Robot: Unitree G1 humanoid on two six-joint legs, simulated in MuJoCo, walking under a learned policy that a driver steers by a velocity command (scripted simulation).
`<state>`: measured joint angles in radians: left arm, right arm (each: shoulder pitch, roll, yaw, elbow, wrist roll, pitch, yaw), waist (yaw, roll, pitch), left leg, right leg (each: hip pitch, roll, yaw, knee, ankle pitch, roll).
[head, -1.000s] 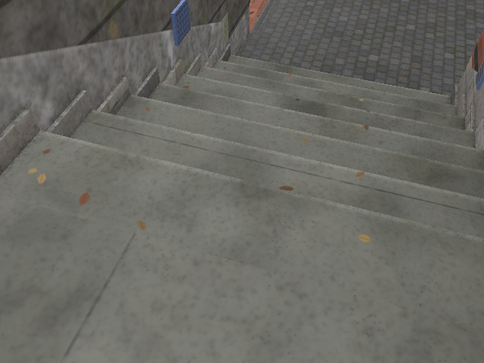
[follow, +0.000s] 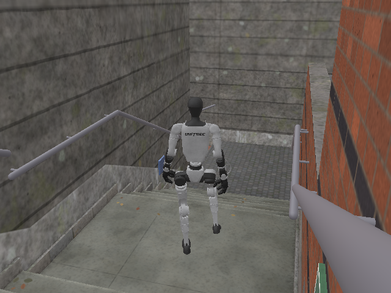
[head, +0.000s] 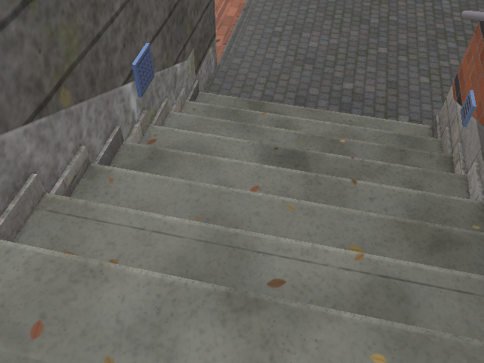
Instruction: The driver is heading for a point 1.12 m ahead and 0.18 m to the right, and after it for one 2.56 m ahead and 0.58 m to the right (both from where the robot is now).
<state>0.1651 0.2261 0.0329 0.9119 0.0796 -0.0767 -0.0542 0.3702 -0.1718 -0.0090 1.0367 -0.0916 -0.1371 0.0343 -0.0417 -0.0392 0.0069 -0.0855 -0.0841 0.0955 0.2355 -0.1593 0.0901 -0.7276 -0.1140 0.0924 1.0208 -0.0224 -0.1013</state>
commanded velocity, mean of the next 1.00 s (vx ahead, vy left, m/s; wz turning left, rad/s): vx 0.50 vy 0.00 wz -0.21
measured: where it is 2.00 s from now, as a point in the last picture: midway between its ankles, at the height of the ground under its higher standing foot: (267, 267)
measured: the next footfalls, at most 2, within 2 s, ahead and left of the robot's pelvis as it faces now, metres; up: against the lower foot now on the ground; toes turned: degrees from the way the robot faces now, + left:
right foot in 0.30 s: +0.36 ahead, -0.19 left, +0.00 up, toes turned -10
left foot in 0.78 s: +0.62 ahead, -0.06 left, +0.00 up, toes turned -16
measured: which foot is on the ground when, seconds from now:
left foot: down 0.00-0.34, up 0.36-0.76, down 0.78-1.00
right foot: up 0.00-0.28, down 0.30-0.78, up 0.80-1.00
